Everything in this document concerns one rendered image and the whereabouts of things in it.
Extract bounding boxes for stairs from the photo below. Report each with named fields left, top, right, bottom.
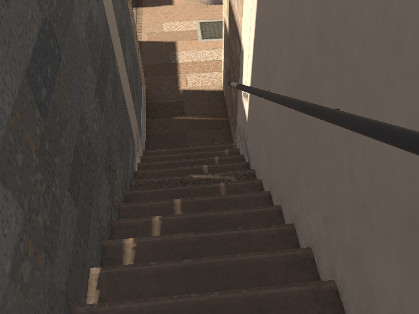
left=72, top=144, right=345, bottom=314

